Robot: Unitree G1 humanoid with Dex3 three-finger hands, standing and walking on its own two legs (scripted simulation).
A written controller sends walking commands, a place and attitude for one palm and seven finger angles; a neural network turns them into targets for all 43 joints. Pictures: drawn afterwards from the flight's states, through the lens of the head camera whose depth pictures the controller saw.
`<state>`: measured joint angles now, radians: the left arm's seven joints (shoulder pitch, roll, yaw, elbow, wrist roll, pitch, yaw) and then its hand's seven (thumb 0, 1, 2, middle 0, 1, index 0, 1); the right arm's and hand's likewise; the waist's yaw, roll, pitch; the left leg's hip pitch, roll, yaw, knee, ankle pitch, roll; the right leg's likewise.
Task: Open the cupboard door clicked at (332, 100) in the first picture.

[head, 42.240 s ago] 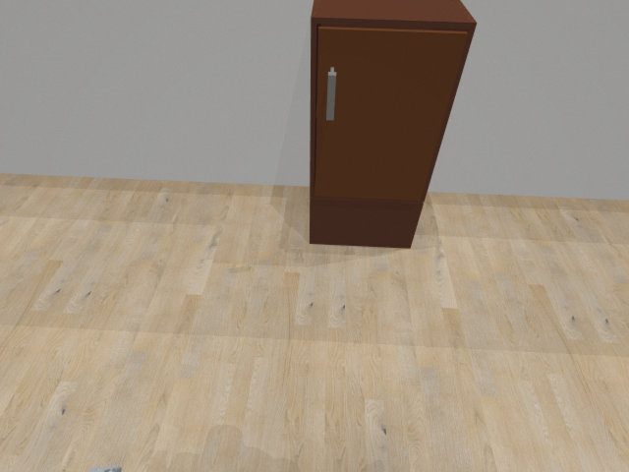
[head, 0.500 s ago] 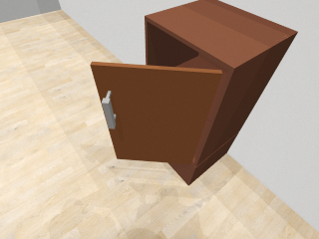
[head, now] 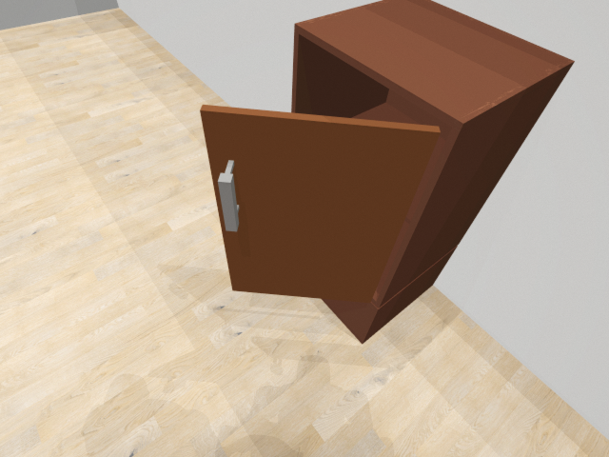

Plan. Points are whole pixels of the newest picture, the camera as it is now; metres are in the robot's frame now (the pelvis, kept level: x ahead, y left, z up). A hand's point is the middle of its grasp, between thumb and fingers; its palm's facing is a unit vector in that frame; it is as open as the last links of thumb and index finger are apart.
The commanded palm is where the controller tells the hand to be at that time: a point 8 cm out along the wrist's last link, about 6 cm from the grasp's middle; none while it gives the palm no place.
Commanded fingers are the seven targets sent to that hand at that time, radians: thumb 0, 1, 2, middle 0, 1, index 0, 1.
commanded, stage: come to a stop and stand still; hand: left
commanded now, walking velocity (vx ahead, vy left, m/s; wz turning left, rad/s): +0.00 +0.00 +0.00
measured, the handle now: (231, 196) +0.57 +0.18 -0.05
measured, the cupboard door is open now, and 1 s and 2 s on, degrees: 47 47 47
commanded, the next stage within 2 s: look again from close up in 0.66 s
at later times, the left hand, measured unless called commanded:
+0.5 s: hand out of the picture -0.07 +0.14 -0.18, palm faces +0.03 -0.99 -0.16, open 7.3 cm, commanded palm none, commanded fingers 0.00 0.90 0.90 -0.20 -0.30 -0.20 -0.30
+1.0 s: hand out of the picture -0.03 +0.17 -0.19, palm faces +0.05 -0.98 -0.19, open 7.3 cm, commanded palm none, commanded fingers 0.00 0.90 0.90 -0.20 -0.30 -0.20 -0.30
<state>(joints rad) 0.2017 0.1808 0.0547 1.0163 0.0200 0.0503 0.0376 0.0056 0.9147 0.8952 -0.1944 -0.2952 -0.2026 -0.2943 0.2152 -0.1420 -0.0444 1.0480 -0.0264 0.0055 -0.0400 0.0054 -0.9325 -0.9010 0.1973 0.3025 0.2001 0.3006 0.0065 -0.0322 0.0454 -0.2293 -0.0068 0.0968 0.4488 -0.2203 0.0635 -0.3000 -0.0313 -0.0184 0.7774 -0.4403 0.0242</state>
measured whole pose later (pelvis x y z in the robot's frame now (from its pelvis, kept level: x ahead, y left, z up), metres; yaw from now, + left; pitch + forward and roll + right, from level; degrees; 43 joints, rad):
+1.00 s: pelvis -0.04 +0.00 -0.01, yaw +1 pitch -1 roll -2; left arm 0.34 0.16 0.01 1.01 0.03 0.00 0.05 0.01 0.91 0.89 -0.20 -0.30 -0.20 -0.29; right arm 0.30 -0.15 -0.04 1.01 -0.02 -0.01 -0.02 0.01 -0.92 -0.90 0.20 0.30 0.20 0.30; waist -0.01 0.00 -0.01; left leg -0.37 0.02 0.07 0.63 -0.24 0.05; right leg -0.23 -0.01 -0.06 0.58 -0.34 0.01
